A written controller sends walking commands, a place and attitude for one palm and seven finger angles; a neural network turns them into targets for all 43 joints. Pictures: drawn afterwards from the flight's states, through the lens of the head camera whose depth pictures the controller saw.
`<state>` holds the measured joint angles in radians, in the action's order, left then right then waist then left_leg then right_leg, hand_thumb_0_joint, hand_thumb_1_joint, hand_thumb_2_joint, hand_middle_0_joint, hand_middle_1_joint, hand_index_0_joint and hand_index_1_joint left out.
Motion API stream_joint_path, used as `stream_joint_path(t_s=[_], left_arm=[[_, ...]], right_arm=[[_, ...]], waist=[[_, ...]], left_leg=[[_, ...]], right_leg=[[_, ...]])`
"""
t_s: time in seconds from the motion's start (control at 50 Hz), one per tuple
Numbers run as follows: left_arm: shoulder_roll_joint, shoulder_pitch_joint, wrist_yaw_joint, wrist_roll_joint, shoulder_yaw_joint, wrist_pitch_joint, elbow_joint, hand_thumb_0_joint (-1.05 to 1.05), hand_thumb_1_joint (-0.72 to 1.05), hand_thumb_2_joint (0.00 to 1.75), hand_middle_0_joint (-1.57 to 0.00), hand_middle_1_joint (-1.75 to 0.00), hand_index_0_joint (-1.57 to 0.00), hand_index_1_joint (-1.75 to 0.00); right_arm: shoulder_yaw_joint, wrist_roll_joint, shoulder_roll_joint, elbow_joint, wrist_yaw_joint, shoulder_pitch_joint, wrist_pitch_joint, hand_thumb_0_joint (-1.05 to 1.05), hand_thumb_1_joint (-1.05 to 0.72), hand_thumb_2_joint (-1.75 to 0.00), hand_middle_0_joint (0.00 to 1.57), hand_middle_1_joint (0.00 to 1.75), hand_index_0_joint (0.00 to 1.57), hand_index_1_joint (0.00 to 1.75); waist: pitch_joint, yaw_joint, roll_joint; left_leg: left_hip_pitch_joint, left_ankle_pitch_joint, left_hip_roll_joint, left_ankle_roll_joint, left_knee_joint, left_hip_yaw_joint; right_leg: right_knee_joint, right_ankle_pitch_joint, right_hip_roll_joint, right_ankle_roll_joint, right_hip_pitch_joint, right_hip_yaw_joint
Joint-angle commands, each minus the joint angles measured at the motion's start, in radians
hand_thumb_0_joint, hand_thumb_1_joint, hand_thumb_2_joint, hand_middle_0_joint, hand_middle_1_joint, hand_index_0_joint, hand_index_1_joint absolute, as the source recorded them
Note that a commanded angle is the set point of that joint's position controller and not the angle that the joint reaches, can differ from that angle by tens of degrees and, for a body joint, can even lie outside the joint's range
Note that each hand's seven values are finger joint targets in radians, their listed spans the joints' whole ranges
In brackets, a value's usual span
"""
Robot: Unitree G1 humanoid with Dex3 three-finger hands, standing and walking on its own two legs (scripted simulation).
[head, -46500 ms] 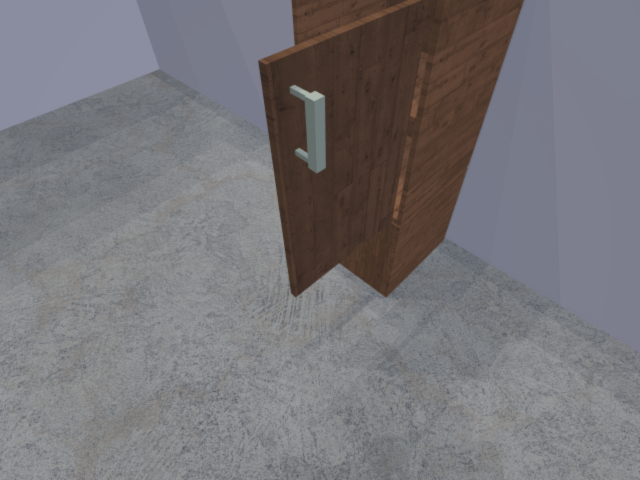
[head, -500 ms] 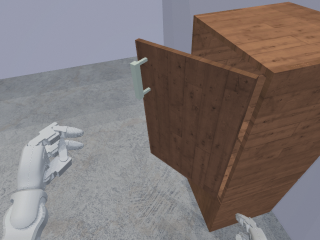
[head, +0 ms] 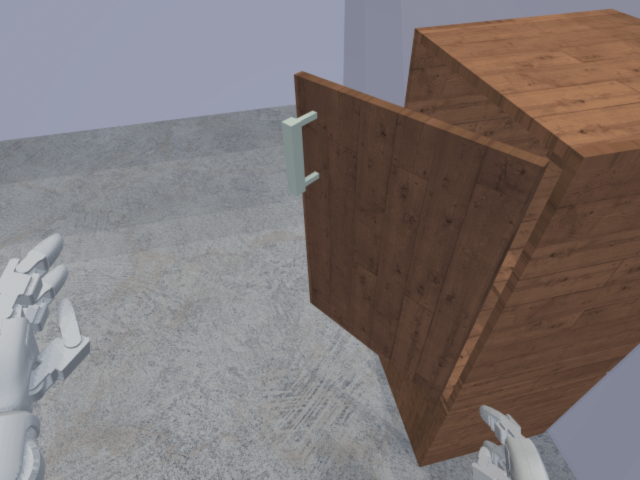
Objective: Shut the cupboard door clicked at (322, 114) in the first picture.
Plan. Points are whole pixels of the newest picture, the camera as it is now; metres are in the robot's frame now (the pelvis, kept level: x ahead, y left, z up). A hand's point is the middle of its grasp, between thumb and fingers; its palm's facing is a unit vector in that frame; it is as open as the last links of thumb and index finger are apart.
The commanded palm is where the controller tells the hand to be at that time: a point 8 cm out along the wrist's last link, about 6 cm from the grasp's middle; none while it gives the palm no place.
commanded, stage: draw the hand back to the body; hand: left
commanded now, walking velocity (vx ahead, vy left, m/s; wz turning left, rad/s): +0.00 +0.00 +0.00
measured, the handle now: (303, 153) +0.57 +0.11 +0.13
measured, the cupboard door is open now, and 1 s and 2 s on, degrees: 34 34 34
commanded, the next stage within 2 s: step back with the hand held close in 0.12 s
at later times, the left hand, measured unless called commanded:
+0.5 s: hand (98, 337) +0.20 +0.26 +0.14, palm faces +0.31 -0.83 -0.47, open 7.4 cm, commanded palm +0.15 +0.31 +0.17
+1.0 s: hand (43, 398) +0.14 +0.27 +0.14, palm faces +0.35 -0.83 -0.44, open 7.4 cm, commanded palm +0.07 +0.32 +0.17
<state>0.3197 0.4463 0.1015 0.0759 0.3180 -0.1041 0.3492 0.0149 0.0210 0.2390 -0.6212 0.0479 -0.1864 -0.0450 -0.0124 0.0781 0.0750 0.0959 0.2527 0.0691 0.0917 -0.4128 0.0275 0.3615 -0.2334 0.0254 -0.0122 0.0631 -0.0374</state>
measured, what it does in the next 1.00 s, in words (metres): shifts its weight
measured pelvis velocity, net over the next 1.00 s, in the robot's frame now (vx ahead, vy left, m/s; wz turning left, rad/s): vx -0.08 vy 0.02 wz -0.03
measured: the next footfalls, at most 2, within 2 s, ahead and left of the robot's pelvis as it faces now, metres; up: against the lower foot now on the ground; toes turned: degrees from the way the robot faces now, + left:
right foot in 1.52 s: -0.26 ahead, -0.06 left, +0.00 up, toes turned -7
left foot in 1.78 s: -0.28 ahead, +0.23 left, +0.00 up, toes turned -2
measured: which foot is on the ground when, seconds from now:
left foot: down 0.00-1.00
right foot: down 0.00-1.00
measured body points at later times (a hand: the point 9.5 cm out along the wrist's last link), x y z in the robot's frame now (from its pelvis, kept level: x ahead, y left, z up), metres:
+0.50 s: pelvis -0.01 +0.01 -0.01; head +0.01 +0.00 +0.44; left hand +0.18 +0.30 +0.16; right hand +0.16 -0.24 -0.09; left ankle -0.01 +0.05 -0.74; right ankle -0.02 -0.11 -0.74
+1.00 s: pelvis -0.08 +0.02 -0.02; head -0.05 +0.05 +0.43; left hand +0.11 +0.32 +0.16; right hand +0.07 -0.23 -0.10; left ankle -0.01 +0.05 -0.74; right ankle -0.02 -0.11 -0.74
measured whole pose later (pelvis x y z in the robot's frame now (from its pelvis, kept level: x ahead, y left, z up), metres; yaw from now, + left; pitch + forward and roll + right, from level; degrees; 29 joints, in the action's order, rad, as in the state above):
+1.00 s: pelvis -0.08 +0.02 -0.02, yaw -2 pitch +0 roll -3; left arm 0.41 0.54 0.12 0.04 0.41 -0.20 0.55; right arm 0.00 0.02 0.23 -0.56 0.06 -0.23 0.01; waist -0.05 0.00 -0.01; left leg 0.41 0.23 0.06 0.12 -0.64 0.07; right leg 0.57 -0.21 0.03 0.02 0.37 -0.02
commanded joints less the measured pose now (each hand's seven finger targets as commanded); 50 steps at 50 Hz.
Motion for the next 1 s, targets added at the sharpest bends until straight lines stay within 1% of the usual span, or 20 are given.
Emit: stream_joint_path(t_s=[0.0, 0.1, 0.22, 0.24, 0.26, 0.28, 0.3, 0.36, 0.46, 0.48, 0.56, 0.62, 0.7, 0.76, 0.8, 0.84, 0.88, 0.9, 0.94, 0.98], left_arm=[[0.22, -0.089, 0.023, -0.001, 0.132, -0.068, 0.254, 0.0, 0.9, 0.9, -0.2, -0.3, -0.2, -0.3], [0.208, -0.071, 0.015, 0.002, 0.132, -0.059, 0.244, 0.0, 0.9, 0.9, -0.2, -0.3, -0.2, -0.3], [0.214, -0.049, 0.008, 0.005, 0.146, -0.055, 0.203, 0.0, 0.9, 0.9, -0.2, -0.3, -0.2, -0.3], [0.373, -0.206, 0.013, -0.004, 0.29, -0.099, 0.312, 0.0, 0.9, 0.9, -0.2, -0.3, -0.2, -0.3], [0.3, -0.102, 0.007, 0.001, 0.242, -0.104, 0.212, 0.0, 0.9, 0.9, -0.2, -0.3, -0.2, -0.3], [0.304, -0.086, 0.005, -0.005, 0.236, -0.107, 0.226, 0.0, 0.9, 0.9, -0.2, -0.3, -0.2, -0.3], [0.247, -0.034, -0.001, -0.007, 0.186, -0.102, 0.209, 0.0, 0.9, 0.9, -0.2, -0.3, -0.2, -0.3], [0.215, 0.028, 0.001, -0.01, 0.145, -0.099, 0.239, 0.0, 0.9, 0.9, -0.2, -0.3, -0.2, -0.3], [0.284, 0.062, 0.019, -0.01, 0.214, -0.098, 0.348, 0.0, 0.9, 0.9, -0.2, -0.3, -0.2, -0.3], [0.335, 0.077, 0.025, -0.011, 0.268, -0.098, 0.36, 0.0, 0.9, 0.9, -0.2, -0.3, -0.2, -0.3], [0.314, 0.11, 0.027, -0.001, 0.275, -0.102, 0.369, 0.0, 0.9, 0.9, -0.2, -0.3, -0.2, -0.3], [0.297, 0.112, 0.024, -0.001, 0.272, -0.105, 0.354, 0.0, 0.9, 0.9, -0.2, -0.3, -0.2, -0.3], [0.252, 0.082, 0.022, -0.008, 0.234, -0.102, 0.288, 0.0, 0.9, 0.9, -0.2, -0.3, -0.2, -0.3], [0.252, 0.043, 0.025, -0.022, 0.225, -0.103, 0.263, 0.0, 0.9, 0.9, -0.2, -0.3, -0.2, -0.3], [0.252, 0.014, 0.027, -0.03, 0.207, -0.112, 0.288, 0.0, 0.9, 0.9, -0.2, -0.3, -0.2, -0.3], [0.266, 0.002, 0.038, -0.033, 0.203, -0.133, 0.335, 0.0, 0.9, 0.9, -0.2, -0.3, -0.2, -0.3], [0.335, -0.011, 0.054, -0.04, 0.254, -0.155, 0.413, 0.0, 0.9, 0.9, -0.2, -0.3, -0.2, -0.3], [0.307, -0.004, 0.057, -0.037, 0.235, -0.166, 0.442, 0.0, 0.9, 0.9, -0.2, -0.3, -0.2, -0.3], [0.335, 0.037, 0.067, -0.038, 0.28, -0.185, 0.478, 0.0, 0.9, 0.9, -0.2, -0.3, -0.2, -0.3], [0.366, 0.074, 0.066, -0.051, 0.341, -0.202, 0.483, 0.0, 0.9, 0.9, -0.2, -0.3, -0.2, -0.3]], right_arm=[[-0.038, -0.002, 0.101, 0.156, 0.013, 0.11, -0.058, 0.0, -0.9, -0.9, 0.2, 0.3, 0.2, 0.3], [-0.036, -0.002, 0.099, 0.155, 0.005, 0.109, -0.053, 0.0, -0.9, -0.9, 0.2, 0.3, 0.2, 0.3], [-0.043, -0.002, 0.109, 0.157, 0.002, 0.103, -0.039, 0.0, -0.9, -0.9, 0.2, 0.3, 0.2, 0.3], [-0.046, 0.013, 0.119, 0.198, 0.005, 0.115, -0.029, 0.0, -0.9, -0.9, 0.2, 0.3, 0.2, 0.3], [-0.046, 0.004, 0.104, 0.168, 0.011, 0.098, -0.02, 0.0, -0.9, -0.9, 0.2, 0.3, 0.2, 0.3], [-0.049, 0.005, 0.105, 0.174, 0.01, 0.11, -0.014, 0.0, -0.9, -0.9, 0.2, 0.3, 0.2, 0.3], [-0.053, 0.004, 0.112, 0.174, 0.007, 0.098, -0.006, 0.0, -0.9, -0.9, 0.2, 0.3, 0.2, 0.3], [-0.063, 0.007, 0.127, 0.193, 0.01, 0.088, 0.013, 0.0, -0.9, -0.9, 0.2, 0.3, 0.2, 0.3], [-0.073, 0.008, 0.131, 0.235, 0.022, 0.087, 0.037, 0.0, -0.9, -0.9, 0.2, 0.3, 0.2, 0.3], [-0.076, 0.005, 0.132, 0.24, 0.026, 0.1, 0.04, 0.0, -0.9, -0.9, 0.2, 0.3, 0.2, 0.3], [-0.08, 0.007, 0.124, 0.257, 0.031, 0.081, 0.05, 0.0, -0.9, -0.9, 0.2, 0.3, 0.2, 0.3], [-0.081, 0.0, 0.13, 0.257, 0.031, 0.076, 0.042, 0.0, -0.9, -0.9, 0.2, 0.3, 0.2, 0.3], [-0.079, 0.001, 0.139, 0.246, 0.032, 0.068, 0.024, 0.0, -0.9, -0.9, 0.2, 0.3, 0.2, 0.3], [-0.084, 0.008, 0.146, 0.245, 0.034, 0.061, 0.023, 0.0, -0.9, -0.9, 0.2, 0.3, 0.2, 0.3], [-0.083, 0.009, 0.132, 0.243, 0.03, 0.056, 0.022, 0.0, -0.9, -0.9, 0.2, 0.3, 0.2, 0.3], [-0.081, 0.004, 0.121, 0.229, 0.022, 0.049, 0.014, 0.0, -0.9, -0.9, 0.2, 0.3, 0.2, 0.3], [-0.078, -0.008, 0.124, 0.22, 0.022, 0.053, 0.006, 0.0, -0.9, -0.9, 0.2, 0.3, 0.2, 0.3], [-0.069, -0.006, 0.112, 0.223, 0.023, 0.054, 0.0, 0.0, -0.9, -0.9, 0.2, 0.3, 0.2, 0.3], [-0.07, -0.007, 0.128, 0.231, 0.034, 0.061, -0.014, 0.0, -0.9, -0.9, 0.2, 0.3, 0.2, 0.3], [-0.077, -0.008, 0.148, 0.244, 0.04, 0.077, -0.035, 0.0, -0.9, -0.9, 0.2, 0.3, 0.2, 0.3]], waist=[[0.084, -0.015, 0.03], [0.043, -0.017, 0.047], [0.054, -0.014, -0.045], [-0.005, -0.036, -0.014], [0.012, -0.043, -0.085], [0.014, -0.04, -0.083], [0.049, -0.05, -0.079], [0.135, -0.053, 0.021], [0.196, -0.048, 0.002], [0.207, -0.04, 0.005], [0.178, -0.05, -0.004], [0.136, -0.05, 0.043], [0.059, -0.056, 0.012], [0.033, -0.065, -0.074], [0.027, -0.071, -0.17], [0.03, -0.08, -0.195], [0.048, -0.084, -0.155], [0.07, -0.088, -0.124], [0.125, -0.078, 0.003], [0.16, -0.056, 0.172]], left_leg=[[-0.03, -0.256, -0.096, -0.083, 0.077, -0.093], [-0.028, -0.307, -0.105, -0.097, 0.08, -0.095], [-0.023, -0.299, -0.106, -0.089, 0.08, -0.088], [0.079, -0.172, -0.131, -0.044, 0.042, -0.106], [0.082, -0.141, -0.123, -0.041, 0.019, -0.116], [0.074, -0.153, -0.122, -0.038, 0.001, -0.113], [0.053, -0.182, -0.127, -0.045, -0.015, -0.111], [0.015, -0.319, -0.161, -0.048, -0.016, -0.105], [0.063, -0.452, -0.203, -0.047, -0.006, -0.133], [0.086, -0.451, -0.207, -0.042, -0.005, -0.141], [0.141, -0.443, -0.231, -0.031, 0.011, -0.156], [0.223, -0.379, -0.261, -0.012, 0.052, -0.174], [0.398, -0.075, -0.276, 0.022, 0.091, -0.187], [0.516, 0.21, -0.228, 0.025, 0.053, -0.18], [0.476, 0.303, -0.158, 0.004, -0.046, -0.161], [0.354, 0.279, -0.119, -0.017, -0.158, -0.158], [0.285, 0.222, -0.116, -0.026, -0.168, -0.16], [0.283, 0.184, -0.122, -0.023, -0.128, -0.178], [0.323, 0.128, -0.172, -0.003, 0.002, -0.226], [0.529, 0.281, -0.288, 0.034, 0.18, -0.333]], right_leg=[[-0.042, 0.162, -0.029, -0.027, 0.01, 0.045], [-0.047, 0.181, -0.024, -0.028, 0.02, 0.043], [-0.05, 0.185, -0.022, -0.022, 0.018, 0.038], [-0.06, 0.266, -0.069, -0.026, 0.062, 0.162], [-0.06, 0.274, -0.105, -0.036, 0.071, 0.173], [-0.062, 0.317, -0.125, -0.039, 0.086, 0.197], [-0.04, 0.327, -0.133, -0.043, 0.095, 0.195], [0.038, 0.341, -0.119, -0.026, 0.105, 0.159], [0.152, 0.326, -0.076, -0.003, 0.072, 0.122], [0.169, 0.332, -0.076, -0.002, 0.056, 0.123], [0.228, 0.225, -0.057, 0.006, 0.076, 0.121], [0.271, 0.111, -0.041, 0.016, 0.069, 0.102], [0.284, 0.09, -0.041, 0.02, 0.022, 0.111], [0.257, 0.146, -0.071, 0.004, 0.009, 0.193], [0.124, 0.014, -0.138, -0.027, 0.121, 0.284], [-0.002, -0.176, -0.206, -0.074, 0.289, 0.37], [-0.019, -0.201, -0.214, -0.083, 0.345, 0.354], [0.019, -0.152, -0.195, -0.072, 0.319, 0.302], [0.15, -0.024, -0.093, -0.021, 0.206, 0.188], [0.375, 0.029, 0.011, 0.026, -0.035, 0.087]])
